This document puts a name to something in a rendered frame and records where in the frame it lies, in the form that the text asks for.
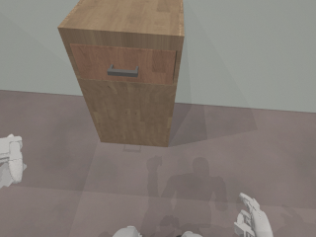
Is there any drawer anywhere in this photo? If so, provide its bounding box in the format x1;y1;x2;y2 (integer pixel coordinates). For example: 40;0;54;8
70;43;176;85

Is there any handle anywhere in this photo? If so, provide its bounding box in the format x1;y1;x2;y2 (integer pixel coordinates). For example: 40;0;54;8
107;64;139;78

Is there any robot left hand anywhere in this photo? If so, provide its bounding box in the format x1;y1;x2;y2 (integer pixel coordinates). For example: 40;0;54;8
0;134;27;189

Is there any robot right hand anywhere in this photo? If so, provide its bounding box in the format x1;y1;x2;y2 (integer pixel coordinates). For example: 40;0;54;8
234;193;274;237

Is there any cabinet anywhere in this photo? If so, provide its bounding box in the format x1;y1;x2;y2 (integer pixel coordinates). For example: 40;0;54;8
57;0;185;147

